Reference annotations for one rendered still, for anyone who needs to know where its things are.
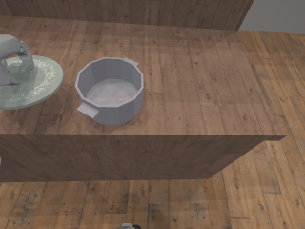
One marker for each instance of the knob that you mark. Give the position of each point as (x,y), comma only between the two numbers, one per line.
(18,70)

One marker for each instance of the table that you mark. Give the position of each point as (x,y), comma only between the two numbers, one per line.
(204,104)

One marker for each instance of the lid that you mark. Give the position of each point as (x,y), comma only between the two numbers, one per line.
(44,81)

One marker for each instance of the robot left hand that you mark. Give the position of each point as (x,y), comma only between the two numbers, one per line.
(10,45)

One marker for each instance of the pot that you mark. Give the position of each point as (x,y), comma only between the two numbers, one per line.
(111,90)

